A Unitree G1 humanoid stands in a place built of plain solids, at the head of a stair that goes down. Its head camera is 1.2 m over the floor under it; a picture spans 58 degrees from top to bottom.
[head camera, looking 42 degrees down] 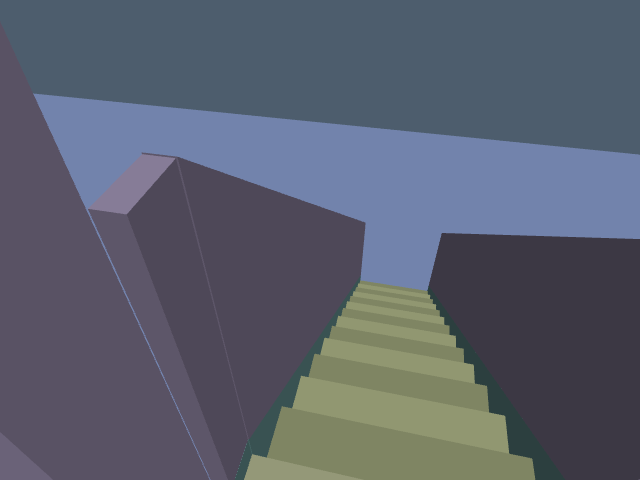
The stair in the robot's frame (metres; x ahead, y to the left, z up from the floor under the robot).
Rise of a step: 0.21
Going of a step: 0.24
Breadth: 0.81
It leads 12 degrees to the right of straight ahead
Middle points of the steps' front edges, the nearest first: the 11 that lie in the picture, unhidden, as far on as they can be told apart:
0.63 -0.27 -0.21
0.87 -0.32 -0.41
1.11 -0.37 -0.62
1.35 -0.42 -0.83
1.59 -0.47 -1.03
1.83 -0.52 -1.24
2.07 -0.57 -1.45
2.31 -0.63 -1.65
2.55 -0.68 -1.86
2.79 -0.73 -2.07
3.02 -0.78 -2.27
